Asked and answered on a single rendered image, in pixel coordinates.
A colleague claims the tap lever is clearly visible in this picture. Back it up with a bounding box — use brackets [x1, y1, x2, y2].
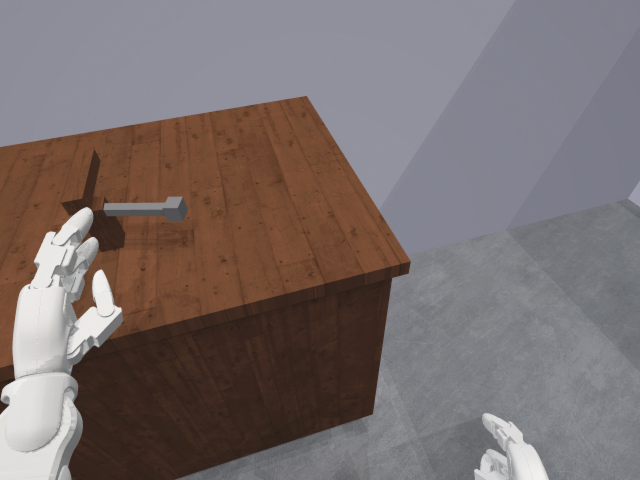
[103, 197, 188, 222]

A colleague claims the robot left hand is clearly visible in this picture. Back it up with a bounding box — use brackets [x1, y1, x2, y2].
[13, 207, 123, 380]

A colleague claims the robot right hand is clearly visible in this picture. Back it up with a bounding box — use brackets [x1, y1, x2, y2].
[474, 413, 549, 480]

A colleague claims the robot left forearm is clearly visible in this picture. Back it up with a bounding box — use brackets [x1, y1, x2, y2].
[0, 372, 83, 480]

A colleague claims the counter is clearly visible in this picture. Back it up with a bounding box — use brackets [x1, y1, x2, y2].
[0, 96, 411, 480]

